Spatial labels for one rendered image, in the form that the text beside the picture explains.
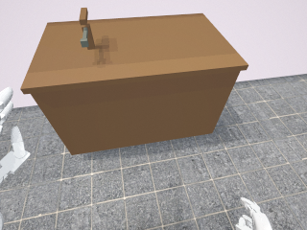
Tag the counter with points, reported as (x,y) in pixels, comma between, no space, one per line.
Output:
(141,80)

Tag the robot left hand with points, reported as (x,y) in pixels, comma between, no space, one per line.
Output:
(13,161)

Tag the tap lever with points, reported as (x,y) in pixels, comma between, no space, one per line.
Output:
(84,40)

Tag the robot right hand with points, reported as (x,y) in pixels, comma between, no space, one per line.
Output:
(258,220)

